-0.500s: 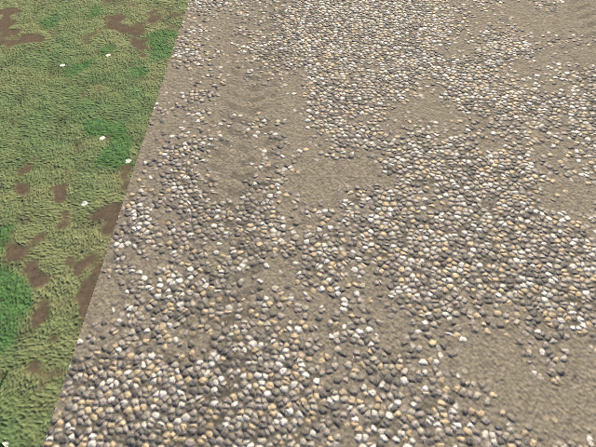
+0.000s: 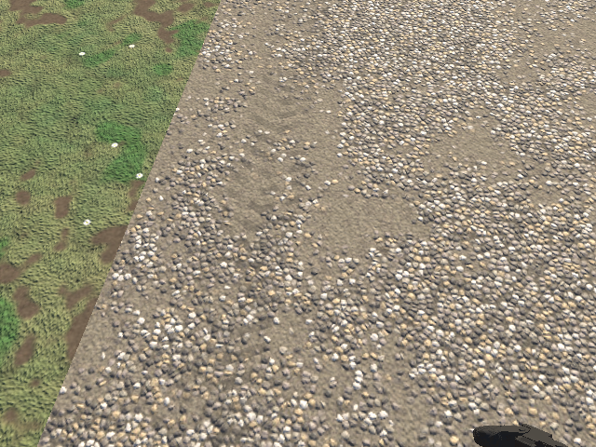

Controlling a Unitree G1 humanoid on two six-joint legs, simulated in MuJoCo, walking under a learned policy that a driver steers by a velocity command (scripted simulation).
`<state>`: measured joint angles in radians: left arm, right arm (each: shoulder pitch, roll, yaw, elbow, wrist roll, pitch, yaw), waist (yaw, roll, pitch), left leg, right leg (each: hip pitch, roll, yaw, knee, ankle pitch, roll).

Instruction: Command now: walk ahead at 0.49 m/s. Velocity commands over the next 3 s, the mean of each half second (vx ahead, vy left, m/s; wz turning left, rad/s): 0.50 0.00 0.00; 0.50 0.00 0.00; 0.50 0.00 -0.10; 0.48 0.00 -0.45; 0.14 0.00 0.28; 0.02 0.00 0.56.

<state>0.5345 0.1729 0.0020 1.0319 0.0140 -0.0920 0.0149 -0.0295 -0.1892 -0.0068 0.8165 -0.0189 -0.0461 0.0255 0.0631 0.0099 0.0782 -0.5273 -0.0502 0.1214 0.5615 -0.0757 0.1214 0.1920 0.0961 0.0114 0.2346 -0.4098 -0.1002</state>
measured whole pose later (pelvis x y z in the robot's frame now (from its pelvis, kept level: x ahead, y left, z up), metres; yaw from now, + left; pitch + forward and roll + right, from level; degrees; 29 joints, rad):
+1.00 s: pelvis +0.53 -0.04 +0.02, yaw +1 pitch +0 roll -1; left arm 0.48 0.17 0.02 1.07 0.01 -0.10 0.00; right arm 0.07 -0.20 -0.03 0.91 -0.02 -0.03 0.03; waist 0.05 0.04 0.04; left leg -0.62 0.09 0.04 0.72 -0.02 0.04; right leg 0.05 0.09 -0.08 0.18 -0.23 -0.09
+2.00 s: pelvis +1.05 -0.07 +0.02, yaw -19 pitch +0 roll +0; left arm 0.33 0.24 0.07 0.97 0.00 -0.06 0.00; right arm 0.13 -0.24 -0.05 0.84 -0.04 -0.05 0.01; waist 0.02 0.03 0.06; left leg -0.64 0.13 -0.02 0.96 -0.19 -0.02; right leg -0.10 0.15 0.01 0.29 -0.18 -0.14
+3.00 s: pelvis +1.20 -0.14 +0.02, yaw +12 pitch +1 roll +1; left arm 0.21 0.25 0.03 0.75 0.02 0.01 0.05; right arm 0.22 -0.33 -0.10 0.82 -0.02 0.07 0.03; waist -0.01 0.06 0.04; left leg -0.50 -0.07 -0.08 1.11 -0.39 -0.05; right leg -0.18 0.01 -0.04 0.39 -0.23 -0.05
